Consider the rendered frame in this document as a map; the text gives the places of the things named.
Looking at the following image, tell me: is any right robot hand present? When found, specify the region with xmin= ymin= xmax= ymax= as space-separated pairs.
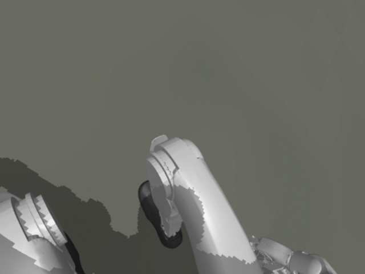
xmin=247 ymin=235 xmax=295 ymax=274

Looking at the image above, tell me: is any right robot foot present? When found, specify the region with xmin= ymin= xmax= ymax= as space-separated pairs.
xmin=138 ymin=180 xmax=183 ymax=248

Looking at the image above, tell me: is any left robot foot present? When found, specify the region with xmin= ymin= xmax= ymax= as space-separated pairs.
xmin=63 ymin=231 xmax=85 ymax=274

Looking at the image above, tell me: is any right robot arm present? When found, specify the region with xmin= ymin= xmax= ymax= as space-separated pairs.
xmin=289 ymin=251 xmax=337 ymax=274

